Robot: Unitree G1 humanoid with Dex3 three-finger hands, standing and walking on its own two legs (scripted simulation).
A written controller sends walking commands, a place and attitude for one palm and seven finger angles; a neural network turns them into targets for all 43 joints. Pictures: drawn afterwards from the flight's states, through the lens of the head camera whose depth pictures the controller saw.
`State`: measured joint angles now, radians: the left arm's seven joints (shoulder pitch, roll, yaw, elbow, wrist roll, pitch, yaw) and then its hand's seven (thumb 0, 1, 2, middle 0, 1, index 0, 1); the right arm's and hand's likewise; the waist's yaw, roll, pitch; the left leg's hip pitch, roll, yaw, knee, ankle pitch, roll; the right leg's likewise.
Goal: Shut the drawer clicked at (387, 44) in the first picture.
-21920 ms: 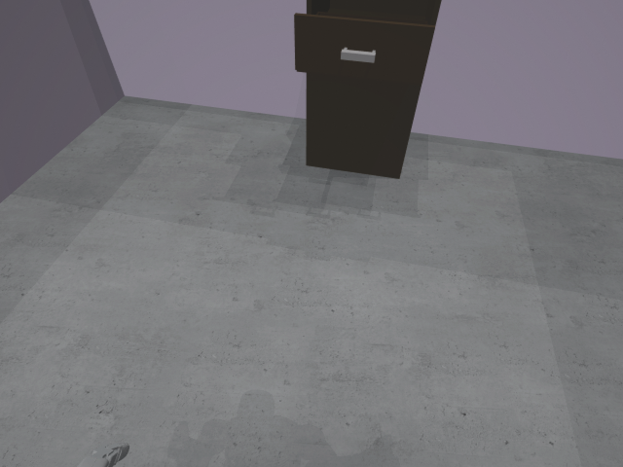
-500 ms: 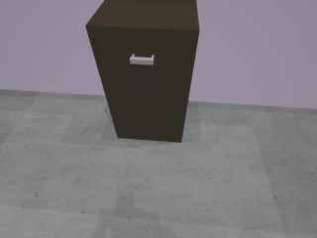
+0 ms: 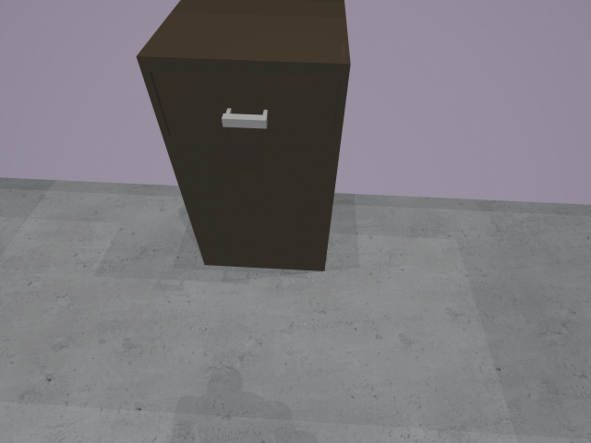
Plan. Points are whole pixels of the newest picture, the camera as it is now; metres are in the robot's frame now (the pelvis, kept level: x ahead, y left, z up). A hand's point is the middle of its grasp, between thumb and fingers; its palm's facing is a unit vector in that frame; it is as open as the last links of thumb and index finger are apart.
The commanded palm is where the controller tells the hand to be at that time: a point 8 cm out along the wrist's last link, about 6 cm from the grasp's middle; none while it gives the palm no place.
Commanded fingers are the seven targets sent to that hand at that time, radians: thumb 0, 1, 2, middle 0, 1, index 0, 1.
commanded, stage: look to check the result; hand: left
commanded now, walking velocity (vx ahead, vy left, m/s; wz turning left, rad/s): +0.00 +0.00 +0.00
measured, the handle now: (246, 116) +0.85 +0.17 -0.04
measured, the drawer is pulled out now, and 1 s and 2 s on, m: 0.00 0.00 0.00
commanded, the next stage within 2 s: stand and wait in 0.60 s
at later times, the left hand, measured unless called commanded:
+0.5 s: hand out of the picture +0.00 +0.16 -0.17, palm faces +0.04 -0.98 -0.20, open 7.4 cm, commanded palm none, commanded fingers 0.00 0.90 0.90 -0.20 -0.30 -0.20 -0.30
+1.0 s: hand out of the picture +0.02 +0.17 -0.17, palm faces +0.04 -0.98 -0.20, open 7.4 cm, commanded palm none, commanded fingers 0.00 0.90 0.90 -0.20 -0.30 -0.20 -0.30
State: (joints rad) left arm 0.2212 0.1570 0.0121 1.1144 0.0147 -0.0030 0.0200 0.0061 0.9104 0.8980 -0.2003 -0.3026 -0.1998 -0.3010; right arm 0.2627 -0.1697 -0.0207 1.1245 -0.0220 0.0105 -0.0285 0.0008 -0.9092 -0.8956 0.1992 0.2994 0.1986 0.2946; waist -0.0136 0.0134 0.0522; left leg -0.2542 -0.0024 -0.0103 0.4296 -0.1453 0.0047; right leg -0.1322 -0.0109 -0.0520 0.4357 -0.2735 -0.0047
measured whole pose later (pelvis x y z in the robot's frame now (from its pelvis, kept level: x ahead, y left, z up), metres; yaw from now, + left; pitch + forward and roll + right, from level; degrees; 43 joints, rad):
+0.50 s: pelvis +0.02 -0.01 +0.00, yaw +0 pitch -2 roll +0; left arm 0.27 0.15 0.01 1.15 0.01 0.00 0.03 0.01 0.91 0.90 -0.20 -0.30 -0.20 -0.30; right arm 0.23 -0.16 -0.02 1.14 -0.02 0.01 -0.04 0.00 -0.91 -0.90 0.20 0.30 0.20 0.29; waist 0.00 0.02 0.07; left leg -0.22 0.01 -0.02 0.43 -0.17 -0.01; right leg -0.09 0.00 -0.06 0.40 -0.28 -0.02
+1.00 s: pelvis +0.02 -0.01 +0.00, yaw +0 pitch -2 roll +0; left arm 0.26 0.15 0.02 1.14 0.01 0.00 0.03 0.01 0.91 0.90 -0.20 -0.30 -0.20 -0.30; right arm 0.25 -0.15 -0.01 1.15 -0.02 0.01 -0.04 0.00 -0.91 -0.90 0.20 0.30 0.20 0.29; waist 0.00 0.01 0.07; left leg -0.21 0.01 -0.02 0.42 -0.17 -0.01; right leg -0.08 0.00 -0.06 0.40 -0.29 -0.02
